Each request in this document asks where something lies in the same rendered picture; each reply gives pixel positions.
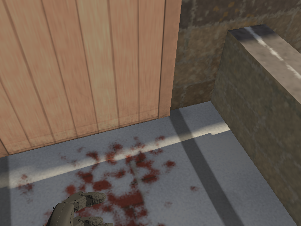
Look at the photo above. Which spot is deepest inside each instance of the left robot hand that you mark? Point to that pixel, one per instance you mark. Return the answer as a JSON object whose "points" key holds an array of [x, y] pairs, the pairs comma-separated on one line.
{"points": [[63, 213]]}

